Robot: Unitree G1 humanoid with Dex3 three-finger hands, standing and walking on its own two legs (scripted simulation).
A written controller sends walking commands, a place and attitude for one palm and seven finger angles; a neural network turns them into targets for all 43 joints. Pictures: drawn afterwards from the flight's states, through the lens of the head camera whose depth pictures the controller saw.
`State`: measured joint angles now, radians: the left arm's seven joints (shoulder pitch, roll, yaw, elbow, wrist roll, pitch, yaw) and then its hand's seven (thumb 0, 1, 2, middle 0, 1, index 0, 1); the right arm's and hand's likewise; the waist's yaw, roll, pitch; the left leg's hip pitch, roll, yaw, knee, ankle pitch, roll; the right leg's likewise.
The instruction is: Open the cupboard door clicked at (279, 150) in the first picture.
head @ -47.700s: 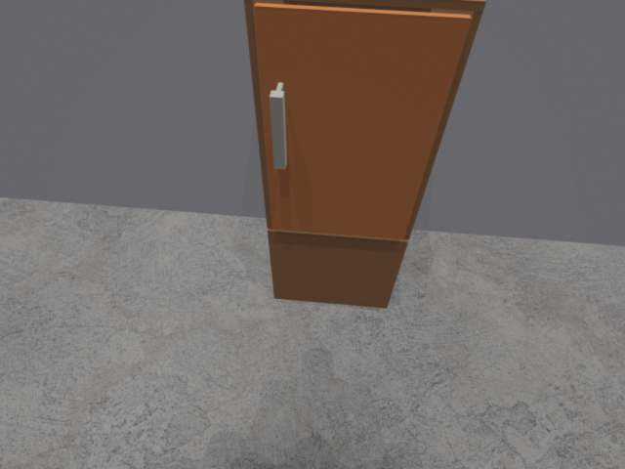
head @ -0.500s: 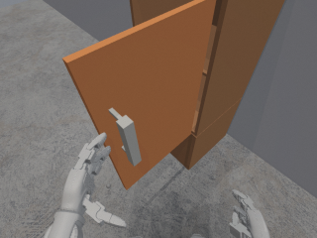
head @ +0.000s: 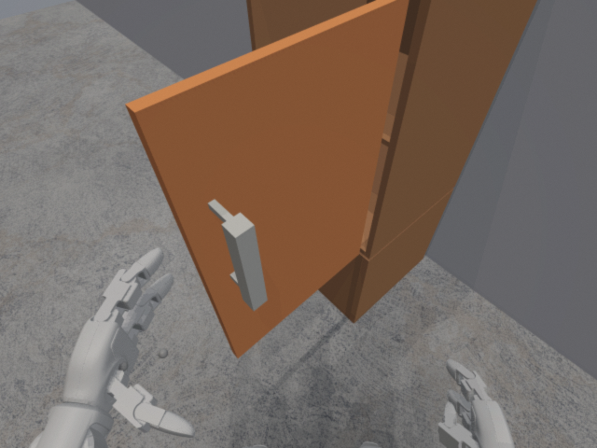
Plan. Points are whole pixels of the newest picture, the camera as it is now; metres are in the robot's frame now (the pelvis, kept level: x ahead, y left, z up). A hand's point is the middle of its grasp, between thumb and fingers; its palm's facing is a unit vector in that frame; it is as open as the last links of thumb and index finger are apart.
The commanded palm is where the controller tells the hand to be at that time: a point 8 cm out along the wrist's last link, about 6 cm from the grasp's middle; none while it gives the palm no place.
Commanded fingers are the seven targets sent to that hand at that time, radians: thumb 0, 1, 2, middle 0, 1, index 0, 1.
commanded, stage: draw the hand back to the body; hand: left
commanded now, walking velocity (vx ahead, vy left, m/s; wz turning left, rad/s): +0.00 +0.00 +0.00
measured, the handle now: (237, 257) +0.34 +0.11 +0.08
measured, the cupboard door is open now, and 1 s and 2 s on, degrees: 91 91 91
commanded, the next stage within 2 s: step back with the hand held close in 1.40 s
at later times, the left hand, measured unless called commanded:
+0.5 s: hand (86, 335) +0.20 +0.22 +0.14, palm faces +0.23 -0.92 -0.33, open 15.1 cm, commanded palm +0.16 +0.27 +0.16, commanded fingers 0.00 0.03 0.52 -0.17 -0.30 -0.17 -0.30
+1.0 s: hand out of the picture +0.22 +0.28 +0.21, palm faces +0.41 -0.80 -0.43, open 9.4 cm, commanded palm +0.17 +0.32 +0.23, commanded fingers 0.00 0.90 0.90 -0.20 -0.30 -0.20 -0.30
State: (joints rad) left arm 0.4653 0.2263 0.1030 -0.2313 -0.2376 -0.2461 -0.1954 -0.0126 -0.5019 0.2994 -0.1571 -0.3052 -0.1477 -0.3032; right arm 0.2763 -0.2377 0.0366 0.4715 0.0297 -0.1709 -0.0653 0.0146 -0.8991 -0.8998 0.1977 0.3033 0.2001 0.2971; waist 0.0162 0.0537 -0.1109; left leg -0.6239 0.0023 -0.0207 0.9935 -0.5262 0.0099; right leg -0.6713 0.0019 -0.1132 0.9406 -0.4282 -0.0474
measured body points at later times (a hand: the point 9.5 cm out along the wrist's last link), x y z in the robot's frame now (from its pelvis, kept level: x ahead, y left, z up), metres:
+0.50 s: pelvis +0.01 +0.01 +0.04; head +0.01 +0.00 +0.49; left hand +0.19 +0.27 +0.16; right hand +0.20 -0.20 -0.03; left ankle -0.02 +0.11 -0.68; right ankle +0.03 -0.09 -0.68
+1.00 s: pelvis +0.03 +0.02 +0.06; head +0.01 +0.00 +0.51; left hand +0.19 +0.32 +0.23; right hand +0.22 -0.20 -0.02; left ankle -0.02 +0.11 -0.68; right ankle +0.03 -0.09 -0.68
